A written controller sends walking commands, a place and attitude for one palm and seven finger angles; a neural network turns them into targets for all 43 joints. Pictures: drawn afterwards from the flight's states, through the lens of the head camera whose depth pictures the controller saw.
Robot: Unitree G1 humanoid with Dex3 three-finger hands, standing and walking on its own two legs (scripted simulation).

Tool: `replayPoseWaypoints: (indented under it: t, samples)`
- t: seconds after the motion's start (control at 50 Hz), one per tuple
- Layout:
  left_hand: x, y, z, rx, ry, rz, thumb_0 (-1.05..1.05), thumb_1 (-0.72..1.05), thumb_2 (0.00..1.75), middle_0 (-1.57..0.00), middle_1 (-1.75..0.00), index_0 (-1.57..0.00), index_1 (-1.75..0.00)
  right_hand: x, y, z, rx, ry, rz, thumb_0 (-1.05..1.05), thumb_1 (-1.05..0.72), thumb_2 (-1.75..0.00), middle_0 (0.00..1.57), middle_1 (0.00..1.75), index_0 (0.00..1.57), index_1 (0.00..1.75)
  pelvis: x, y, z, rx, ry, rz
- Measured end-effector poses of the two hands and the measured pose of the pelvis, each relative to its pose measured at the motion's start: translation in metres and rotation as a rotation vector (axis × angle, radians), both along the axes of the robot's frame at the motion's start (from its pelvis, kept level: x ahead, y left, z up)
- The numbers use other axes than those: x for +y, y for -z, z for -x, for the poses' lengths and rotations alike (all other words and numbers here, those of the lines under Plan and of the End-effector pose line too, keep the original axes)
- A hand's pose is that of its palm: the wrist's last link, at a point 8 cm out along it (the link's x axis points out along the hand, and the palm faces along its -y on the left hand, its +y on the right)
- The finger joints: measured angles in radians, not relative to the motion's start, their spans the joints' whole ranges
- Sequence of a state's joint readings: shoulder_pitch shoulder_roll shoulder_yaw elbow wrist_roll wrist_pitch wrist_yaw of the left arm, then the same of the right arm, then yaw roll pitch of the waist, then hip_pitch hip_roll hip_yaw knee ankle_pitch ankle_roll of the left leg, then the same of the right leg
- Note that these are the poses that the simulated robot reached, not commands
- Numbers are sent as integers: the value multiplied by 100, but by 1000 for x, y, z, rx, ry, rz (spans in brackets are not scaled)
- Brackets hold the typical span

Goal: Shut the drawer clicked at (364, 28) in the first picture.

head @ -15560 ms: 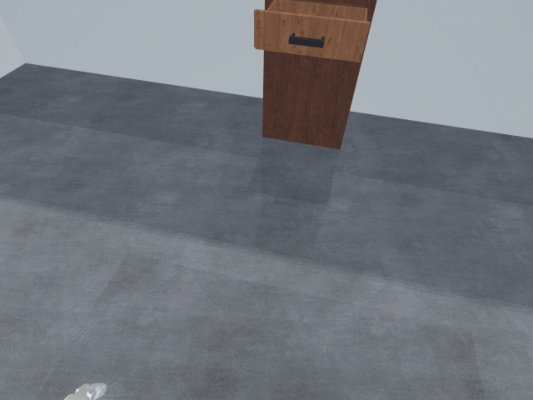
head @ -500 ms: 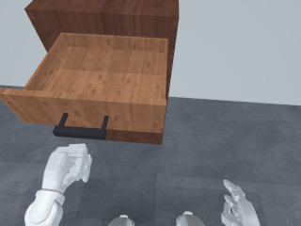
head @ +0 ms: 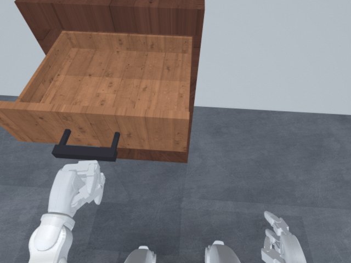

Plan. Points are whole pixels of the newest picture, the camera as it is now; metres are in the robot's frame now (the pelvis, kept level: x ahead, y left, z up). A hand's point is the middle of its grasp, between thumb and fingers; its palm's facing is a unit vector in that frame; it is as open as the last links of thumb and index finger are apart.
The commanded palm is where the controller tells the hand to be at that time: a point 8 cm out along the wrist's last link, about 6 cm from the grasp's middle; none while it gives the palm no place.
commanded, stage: push the drawer shut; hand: left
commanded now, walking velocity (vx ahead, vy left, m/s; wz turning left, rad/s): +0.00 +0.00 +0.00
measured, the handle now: (88, 144) +0.36 +0.21 +0.05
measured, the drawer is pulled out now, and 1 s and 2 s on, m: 0.29 0.23 0.11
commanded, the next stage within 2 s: none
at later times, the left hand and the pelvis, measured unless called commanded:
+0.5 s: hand (101, 175) +0.29 +0.17 +0.04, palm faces -0.07 -1.00 -0.06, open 3.1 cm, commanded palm +0.29 +0.23 +0.05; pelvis -0.01 +0.00 +0.00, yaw +0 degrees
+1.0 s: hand (106, 152) +0.35 +0.17 +0.04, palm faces -0.07 -1.00 -0.06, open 3.2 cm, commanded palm +0.34 +0.23 +0.05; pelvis -0.02 +0.00 +0.00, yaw +0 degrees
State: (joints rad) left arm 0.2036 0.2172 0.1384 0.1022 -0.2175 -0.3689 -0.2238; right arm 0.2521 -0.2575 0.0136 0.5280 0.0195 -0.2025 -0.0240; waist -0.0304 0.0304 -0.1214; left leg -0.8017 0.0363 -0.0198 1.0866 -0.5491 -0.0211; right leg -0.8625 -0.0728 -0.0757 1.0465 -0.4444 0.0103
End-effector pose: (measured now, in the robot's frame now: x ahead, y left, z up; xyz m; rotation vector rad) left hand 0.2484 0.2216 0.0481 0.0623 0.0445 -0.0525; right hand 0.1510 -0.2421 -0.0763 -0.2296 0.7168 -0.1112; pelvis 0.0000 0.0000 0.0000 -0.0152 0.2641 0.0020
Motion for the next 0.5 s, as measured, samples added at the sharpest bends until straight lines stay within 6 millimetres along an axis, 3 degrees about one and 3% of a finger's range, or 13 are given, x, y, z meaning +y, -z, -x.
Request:
replayPoseWaypoints:
  t: [0.16,0.26,0.5]
  samples:
    - [1,-1,1,-4,2,-1,2,90,90,-140,-160,-140,-160,0,-3,-7,-18,-2,1,1,-91,-90,20,30,20,30,0,0,-1,-2,-3,1]
    - [-2,1,-11,-16,9,1,2,90,90,-140,-160,-140,-160,2,1,-9,-14,-13,4,1,-91,-90,20,30,20,30,0,2,1,2,-7,3]
    - [3,2,-27,-11,14,-3,1,83,92,-140,-160,-140,-160,5,8,6,40,-4,-2,1,-91,-90,20,30,21,30,1,1,6,0,-8,2]
